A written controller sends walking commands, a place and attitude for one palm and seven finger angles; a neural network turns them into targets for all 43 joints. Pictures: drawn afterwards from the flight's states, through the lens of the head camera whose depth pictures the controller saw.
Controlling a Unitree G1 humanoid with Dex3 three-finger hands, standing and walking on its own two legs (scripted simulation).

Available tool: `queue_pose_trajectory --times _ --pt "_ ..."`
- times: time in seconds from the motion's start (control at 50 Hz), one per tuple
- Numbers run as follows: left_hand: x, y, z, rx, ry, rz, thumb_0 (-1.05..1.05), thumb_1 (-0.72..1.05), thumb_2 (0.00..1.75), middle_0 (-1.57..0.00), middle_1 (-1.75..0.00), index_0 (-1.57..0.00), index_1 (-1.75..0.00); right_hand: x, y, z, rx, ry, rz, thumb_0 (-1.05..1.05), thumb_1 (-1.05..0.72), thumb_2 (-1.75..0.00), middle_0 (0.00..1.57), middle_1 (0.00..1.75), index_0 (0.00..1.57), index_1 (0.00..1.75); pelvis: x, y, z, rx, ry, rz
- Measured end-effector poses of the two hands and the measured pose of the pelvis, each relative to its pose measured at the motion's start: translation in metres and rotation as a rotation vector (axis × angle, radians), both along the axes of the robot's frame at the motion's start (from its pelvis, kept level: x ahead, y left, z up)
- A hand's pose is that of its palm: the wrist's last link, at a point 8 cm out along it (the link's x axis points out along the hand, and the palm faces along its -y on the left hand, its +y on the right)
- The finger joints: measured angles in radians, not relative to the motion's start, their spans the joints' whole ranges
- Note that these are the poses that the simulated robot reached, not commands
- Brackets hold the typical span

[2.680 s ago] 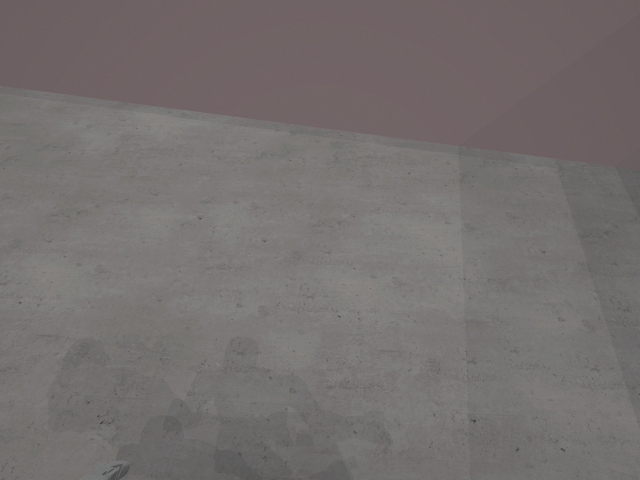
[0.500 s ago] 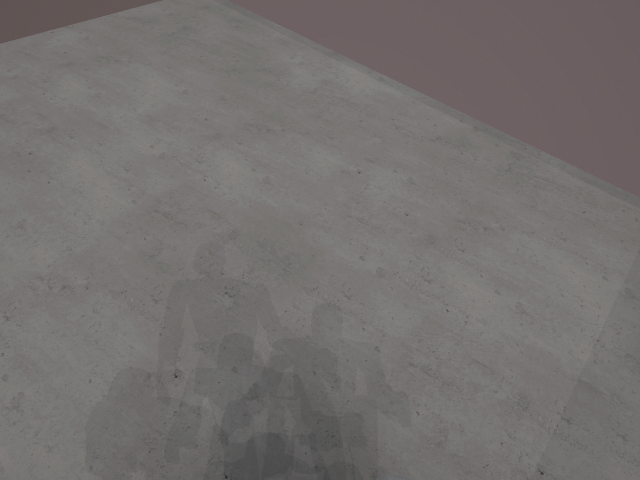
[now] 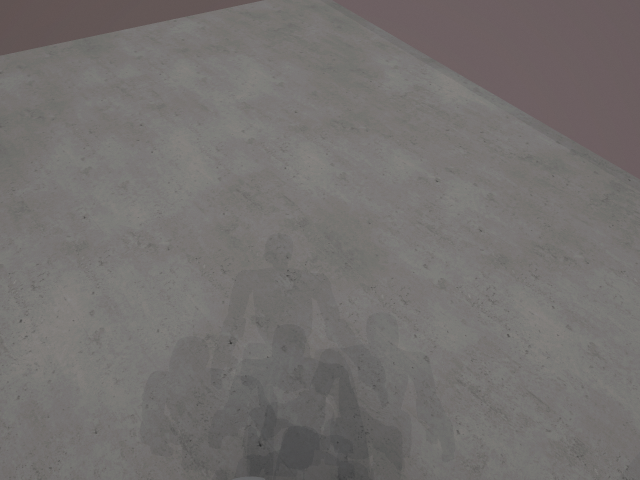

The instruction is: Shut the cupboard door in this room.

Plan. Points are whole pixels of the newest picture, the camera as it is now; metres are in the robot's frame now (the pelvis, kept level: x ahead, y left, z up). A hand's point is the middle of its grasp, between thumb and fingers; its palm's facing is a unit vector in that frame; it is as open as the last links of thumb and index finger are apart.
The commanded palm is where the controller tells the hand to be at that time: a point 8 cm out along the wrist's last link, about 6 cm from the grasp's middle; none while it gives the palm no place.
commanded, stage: turn or walk to find it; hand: left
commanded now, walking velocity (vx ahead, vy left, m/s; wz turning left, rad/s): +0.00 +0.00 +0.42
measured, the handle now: out of the picture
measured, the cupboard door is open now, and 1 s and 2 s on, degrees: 83 83 83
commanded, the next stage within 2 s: none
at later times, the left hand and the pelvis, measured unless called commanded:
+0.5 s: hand out of the picture +0.05 +0.22 -0.15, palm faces +0.20 -0.94 -0.28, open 7.4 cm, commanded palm none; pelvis -0.02 +0.00 +0.00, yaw +12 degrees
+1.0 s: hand out of the picture -0.10 +0.25 -0.18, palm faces +0.43 -0.87 -0.24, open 7.4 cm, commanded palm none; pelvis -0.04 +0.04 +0.00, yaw +24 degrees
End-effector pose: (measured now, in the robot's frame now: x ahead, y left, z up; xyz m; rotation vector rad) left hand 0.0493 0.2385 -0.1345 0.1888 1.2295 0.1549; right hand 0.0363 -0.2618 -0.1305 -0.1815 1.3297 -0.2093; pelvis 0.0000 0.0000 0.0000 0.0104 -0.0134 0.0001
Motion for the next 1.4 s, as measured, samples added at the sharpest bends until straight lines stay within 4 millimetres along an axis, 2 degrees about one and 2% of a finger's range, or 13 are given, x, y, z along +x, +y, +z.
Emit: queue_pose_trajectory --times 0.1,0.24,0.36,0.5,0.6,0.7,0.78,0.88,0.96,1.06,1.14,1.3,1.4 --pt "-0.027 0.033 -0.023 -0.01 0.061 0.072 0.01 0.9 0.9 -0.21 -0.3 -0.21 -0.3 0.021 0.026 0.001 -0.033 -0.053 0.075 0.01 -0.91 -0.9 0.19 0.3 0.2 0.3 -0.005 0.02 -0.011 -0.009 0.01 0.042" --pt "-0.035 0.052 -0.007 0.002 0.07 0.119 0.01 0.91 0.9 -0.2 -0.3 -0.2 -0.3 0.034 0.054 0.012 -0.01 -0.083 0.128 0.01 -0.91 -0.9 0.2 0.3 0.2 0.3 -0.008 0.028 0.003 -0.028 0.018 0.085" --pt "-0.023 0.046 0.007 0.021 -0.002 0.142 0.01 0.91 0.9 -0.2 -0.3 -0.2 -0.3 0.039 0.055 0.004 0.026 -0.08 0.161 0.01 -0.9 -0.9 0.2 0.3 0.2 0.3 -0.011 0.023 0.005 -0.024 0.022 0.136" --pt "-0.021 0.021 0.017 0.062 -0.095 0.169 0.01 0.91 0.9 -0.2 -0.3 -0.2 -0.3 0.045 0.032 -0.018 0.064 -0.061 0.195 0.01 -0.9 -0.9 0.2 0.3 0.2 0.3 -0.015 0.002 -0.004 -0.006 0.019 0.204" --pt "-0.047 0.008 0.023 0.057 -0.078 0.226 0.01 0.9 0.9 -0.2 -0.3 -0.2 -0.3 0.054 0.023 -0.013 0.057 -0.038 0.243 0.01 -0.91 -0.9 0.2 0.3 0.2 0.3 -0.017 -0.003 0.003 0.008 0.008 0.256" --pt "-0.079 0.005 0.017 0.036 -0.027 0.285 0.01 0.9 0.9 -0.21 -0.3 -0.2 -0.3 0.066 0.027 -0.007 0.039 -0.025 0.299 0.01 -0.91 -0.9 0.2 0.3 0.2 0.3 -0.02 0.0 0.005 0.015 0.003 0.307" --pt "-0.112 0.012 0.005 0.013 0.021 0.343 0.01 0.9 0.9 -0.21 -0.3 -0.21 -0.3 0.081 0.045 -0.003 0.019 -0.032 0.363 0.01 -0.91 -0.9 0.19 0.3 0.2 0.3 -0.025 0.01 0.001 0.007 0.004 0.342" --pt "-0.157 0.033 -0.02 -0.017 0.085 0.43 0.01 0.9 0.9 -0.21 -0.3 -0.21 -0.3 0.102 0.082 0.0 -0.008 -0.103 0.453 0.01 -0.91 -0.9 0.19 0.3 0.2 0.3 -0.034 0.031 -0.012 -0.009 0.005 0.386" --pt "-0.176 0.046 -0.019 -0.017 0.133 0.459 0.01 0.91 0.9 -0.2 -0.3 -0.2 -0.3 0.104 0.104 0.012 -0.006 -0.151 0.485 0.01 -0.91 -0.9 0.2 0.3 0.2 0.3 -0.041 0.038 -0.005 -0.019 0.001 0.397" --pt "-0.172 0.057 -0.005 -0.005 0.076 0.48 0.01 0.91 0.9 -0.2 -0.3 -0.2 -0.3 0.096 0.118 0.017 0.013 -0.146 0.513 0.01 -0.91 -0.9 0.2 0.3 0.2 0.3 -0.046 0.042 0.004 -0.029 0.002 0.433" --pt "-0.162 0.059 0.004 0.015 0.021 0.491 0.01 0.91 0.9 -0.2 -0.3 -0.2 -0.3 0.088 0.119 0.012 0.035 -0.124 0.522 0.01 -0.9 -0.9 0.2 0.3 0.2 0.3 -0.049 0.04 0.006 -0.028 0.006 0.465" --pt "-0.135 0.04 0.018 0.066 -0.094 0.503 0.01 0.91 0.9 -0.2 -0.3 -0.2 -0.3 0.074 0.09 -0.011 0.07 -0.054 0.529 0.01 -0.9 -0.9 0.2 0.3 0.2 0.3 -0.049 0.015 -0.001 -0.007 0.013 0.537" --pt "-0.145 0.014 0.026 0.086 -0.119 0.54 0.01 0.91 0.9 -0.2 -0.3 -0.2 -0.3 0.076 0.07 -0.018 0.072 -0.005 0.555 0.01 -0.91 -0.9 0.2 0.3 0.2 0.3 -0.05 0.0 0.0 0.004 0.001 0.589"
